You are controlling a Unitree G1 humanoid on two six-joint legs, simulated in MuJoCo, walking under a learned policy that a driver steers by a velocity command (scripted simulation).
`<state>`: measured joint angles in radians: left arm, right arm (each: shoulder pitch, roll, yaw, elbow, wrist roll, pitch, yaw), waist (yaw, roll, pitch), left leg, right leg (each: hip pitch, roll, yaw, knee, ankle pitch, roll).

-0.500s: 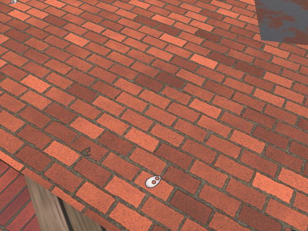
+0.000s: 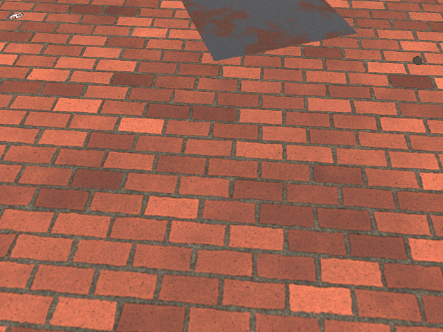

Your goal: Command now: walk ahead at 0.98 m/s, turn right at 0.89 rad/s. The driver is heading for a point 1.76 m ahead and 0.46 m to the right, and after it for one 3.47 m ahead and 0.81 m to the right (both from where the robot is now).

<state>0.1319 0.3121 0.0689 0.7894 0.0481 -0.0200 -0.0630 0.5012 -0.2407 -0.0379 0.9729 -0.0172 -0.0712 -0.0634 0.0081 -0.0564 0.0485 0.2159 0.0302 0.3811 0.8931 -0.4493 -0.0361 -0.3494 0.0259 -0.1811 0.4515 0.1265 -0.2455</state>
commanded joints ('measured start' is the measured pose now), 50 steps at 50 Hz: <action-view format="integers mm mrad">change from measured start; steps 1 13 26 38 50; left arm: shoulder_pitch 505 206 41 -44 203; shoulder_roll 263 178 -15 83 22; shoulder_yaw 95 57 -29 -34 -16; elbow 171 54 -140 -172 56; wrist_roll -34 -63 -3 0 -38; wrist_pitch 0 -79 -1 -26 -114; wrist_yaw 40 43 -9 4 51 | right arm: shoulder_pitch -277 -439 -146 -20 -214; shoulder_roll -59 -126 -95 -281 -59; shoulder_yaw -15 22 -19 -43 -11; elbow -168 -331 -132 -43 -155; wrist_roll -32 12 -17 -9 3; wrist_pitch -15 -10 -38 -24 54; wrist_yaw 28 77 75 55 118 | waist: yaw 213 -2 -1 88 -28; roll -195 14 162 198 11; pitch -42 46 -7 -77 43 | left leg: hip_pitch -1010 -463 -391 -108 -926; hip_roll -48 55 238 247 119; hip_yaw -193 -389 -628 -204 -429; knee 1113 -244 -719 -513 309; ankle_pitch -243 600 63 1361 343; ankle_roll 62 -31 130 136 106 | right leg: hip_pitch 792 -77 -395 29 238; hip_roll -116 -27 -84 61 -210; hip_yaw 220 477 314 54 186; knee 265 -203 850 174 -333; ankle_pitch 334 -15 -353 -343 -98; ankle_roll -130 -2 142 59 193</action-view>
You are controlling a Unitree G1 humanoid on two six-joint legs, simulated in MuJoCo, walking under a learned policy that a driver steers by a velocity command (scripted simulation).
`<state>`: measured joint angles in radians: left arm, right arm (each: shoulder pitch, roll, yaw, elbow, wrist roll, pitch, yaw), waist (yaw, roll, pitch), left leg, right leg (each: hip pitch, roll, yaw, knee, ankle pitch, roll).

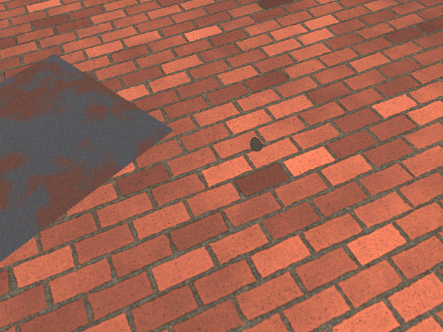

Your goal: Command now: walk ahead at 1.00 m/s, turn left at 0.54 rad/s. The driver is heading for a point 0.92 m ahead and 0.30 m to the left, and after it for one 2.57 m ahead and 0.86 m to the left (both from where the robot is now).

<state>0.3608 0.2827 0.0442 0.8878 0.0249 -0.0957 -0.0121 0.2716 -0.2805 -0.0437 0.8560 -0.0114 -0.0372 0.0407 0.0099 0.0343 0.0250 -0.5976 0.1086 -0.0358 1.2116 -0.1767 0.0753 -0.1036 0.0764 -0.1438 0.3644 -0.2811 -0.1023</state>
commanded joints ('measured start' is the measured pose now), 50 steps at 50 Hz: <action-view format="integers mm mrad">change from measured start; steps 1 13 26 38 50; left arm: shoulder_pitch -20 -269 -427 -44 52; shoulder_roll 46 116 27 104 309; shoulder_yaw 7 19 -68 12 50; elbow -34 -98 -353 -197 -49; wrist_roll -13 15 -9 27 -82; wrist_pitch -42 14 28 16 -25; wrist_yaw -1 45 -7 34 31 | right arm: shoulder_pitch -43 388 110 -76 -271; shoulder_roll -10 -222 -204 -103 -76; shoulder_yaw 1 -76 -81 -27 10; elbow -61 63 -63 -209 -326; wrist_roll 3 44 17 -27 43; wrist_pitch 20 33 -48 5 -36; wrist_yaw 17 -17 -19 11 32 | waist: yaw -24 -350 -75 33 -77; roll -86 167 -18 -102 -164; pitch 88 -76 35 -57 -4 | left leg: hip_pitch -120 802 220 -187 248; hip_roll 29 -123 -138 -49 -178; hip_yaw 21 -8 -312 -53 78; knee -64 -624 -1026 134 -583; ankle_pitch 125 120 211 -99 137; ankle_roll -6 241 187 23 40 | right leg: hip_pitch -25 -387 -263 105 55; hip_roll -233 -1 -140 -381 -308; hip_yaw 79 -58 139 473 58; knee -261 1263 289 -126 -96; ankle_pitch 399 1 362 -154 1128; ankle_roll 65 112 166 26 9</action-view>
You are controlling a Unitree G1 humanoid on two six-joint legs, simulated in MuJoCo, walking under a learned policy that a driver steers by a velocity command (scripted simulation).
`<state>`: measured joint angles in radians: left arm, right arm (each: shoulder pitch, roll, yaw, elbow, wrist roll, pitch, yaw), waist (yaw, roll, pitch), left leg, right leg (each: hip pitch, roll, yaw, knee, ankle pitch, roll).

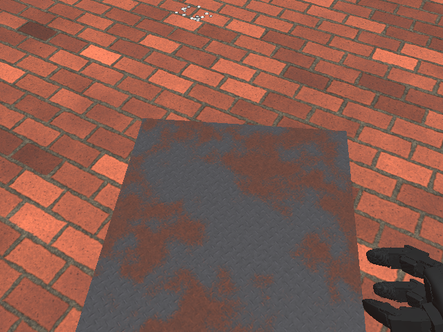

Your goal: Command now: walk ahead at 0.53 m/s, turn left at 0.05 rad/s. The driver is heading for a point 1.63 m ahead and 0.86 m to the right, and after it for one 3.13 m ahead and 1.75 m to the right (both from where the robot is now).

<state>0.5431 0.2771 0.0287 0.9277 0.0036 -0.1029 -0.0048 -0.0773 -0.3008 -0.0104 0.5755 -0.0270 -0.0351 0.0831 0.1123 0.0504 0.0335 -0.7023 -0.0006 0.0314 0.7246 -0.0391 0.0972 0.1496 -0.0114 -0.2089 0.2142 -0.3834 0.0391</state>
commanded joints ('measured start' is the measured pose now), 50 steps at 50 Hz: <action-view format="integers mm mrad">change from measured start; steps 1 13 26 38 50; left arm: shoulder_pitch -160 -137 -191 -369 -368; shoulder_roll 314 51 360 213 192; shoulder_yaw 65 55 158 127 96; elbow -79 -185 -314 -440 -476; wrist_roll -66 -30 13 -18 3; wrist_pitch -8 119 125 137 133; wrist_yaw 35 53 8 60 32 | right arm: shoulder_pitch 170 84 189 80 167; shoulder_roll -109 -60 -47 -48 -179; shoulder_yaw -40 -59 -84 -82 -116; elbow -17 81 105 131 121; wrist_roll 53 0 4 33 -21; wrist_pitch -47 -39 18 21 7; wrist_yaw -22 -88 -100 -110 -92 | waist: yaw -250 -32 -102 -110 -86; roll -178 58 -456 -159 228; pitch -86 -91 -157 -197 -108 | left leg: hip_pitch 425 372 38 143 480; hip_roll -55 306 -8 -64 389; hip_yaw -24 -7 155 -175 -633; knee -164 -477 511 102 -458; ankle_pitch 31 402 -650 -271 72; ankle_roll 44 166 -190 -168 208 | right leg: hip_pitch -138 -690 -102 -348 -692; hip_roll -229 -126 -272 -108 160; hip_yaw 140 242 694 666 414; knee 188 943 253 141 813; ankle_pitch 1284 33 1014 286 -259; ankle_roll -121 71 -384 -238 -21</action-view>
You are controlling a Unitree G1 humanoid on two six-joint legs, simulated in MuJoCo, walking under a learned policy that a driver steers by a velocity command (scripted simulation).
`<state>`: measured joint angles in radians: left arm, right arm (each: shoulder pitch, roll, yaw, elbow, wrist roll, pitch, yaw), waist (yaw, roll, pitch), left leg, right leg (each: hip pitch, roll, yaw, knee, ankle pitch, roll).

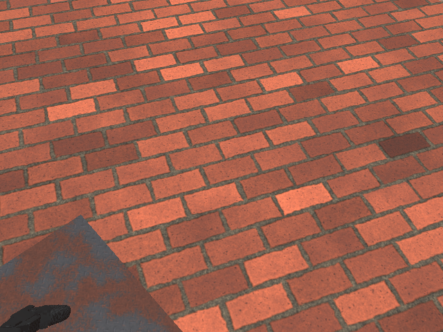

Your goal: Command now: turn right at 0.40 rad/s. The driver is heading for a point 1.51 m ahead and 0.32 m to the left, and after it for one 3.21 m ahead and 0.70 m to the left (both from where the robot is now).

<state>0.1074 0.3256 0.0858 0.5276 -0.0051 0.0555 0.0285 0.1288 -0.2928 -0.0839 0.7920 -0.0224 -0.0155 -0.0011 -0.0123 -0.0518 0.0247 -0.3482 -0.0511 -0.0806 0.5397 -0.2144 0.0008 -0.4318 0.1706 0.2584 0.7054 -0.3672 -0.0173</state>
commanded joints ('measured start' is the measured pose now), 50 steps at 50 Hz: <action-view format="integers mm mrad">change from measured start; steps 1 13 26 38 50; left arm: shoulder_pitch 73 84 98 136 174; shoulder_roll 185 25 13 -6 -8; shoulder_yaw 55 -4 -27 -29 -29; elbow -51 44 91 153 251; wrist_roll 4 -10 24 18 13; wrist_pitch -30 -28 -70 -76 -77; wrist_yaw -5 -11 -16 -13 -4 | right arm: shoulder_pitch -60 26 15 28 38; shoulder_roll -154 -122 -52 -61 -56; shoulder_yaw -32 -4 20 16 16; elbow -113 -82 -24 73 176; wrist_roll -10 38 10 19 23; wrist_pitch -13 32 1 8 18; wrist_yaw -15 -21 -16 -33 -45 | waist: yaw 41 2 -9 -4 -5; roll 228 246 -5 45 45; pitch -93 -104 -14 -34 -15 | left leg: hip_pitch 116 198 156 185 191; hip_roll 411 228 91 99 93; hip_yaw -449 -153 16 12 18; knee -242 -137 -59 -58 -70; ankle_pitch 221 298 101 156 157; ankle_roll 296 182 -27 -33 -27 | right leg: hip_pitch -118 224 147 178 187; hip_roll -49 -133 -235 -205 -188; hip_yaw -36 -253 -100 -136 -162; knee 442 -318 -312 -292 -299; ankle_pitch -215 122 162 245 258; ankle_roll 49 71 -24 -19 -8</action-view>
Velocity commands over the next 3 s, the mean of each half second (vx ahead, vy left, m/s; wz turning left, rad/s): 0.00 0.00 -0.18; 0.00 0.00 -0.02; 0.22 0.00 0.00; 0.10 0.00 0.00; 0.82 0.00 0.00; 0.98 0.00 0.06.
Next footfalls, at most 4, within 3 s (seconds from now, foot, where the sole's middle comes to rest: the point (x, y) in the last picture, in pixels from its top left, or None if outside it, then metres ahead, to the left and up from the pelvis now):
0.30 right None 0.01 -0.14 -0.77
1.84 right None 0.16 -0.06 -0.77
2.34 left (153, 328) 0.48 0.19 -0.77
2.84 right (200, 201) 0.93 0.07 -0.77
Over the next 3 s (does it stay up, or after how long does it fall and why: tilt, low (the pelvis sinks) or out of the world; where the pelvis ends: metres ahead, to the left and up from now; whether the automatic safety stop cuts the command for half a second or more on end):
stays up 0.89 0.12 0.00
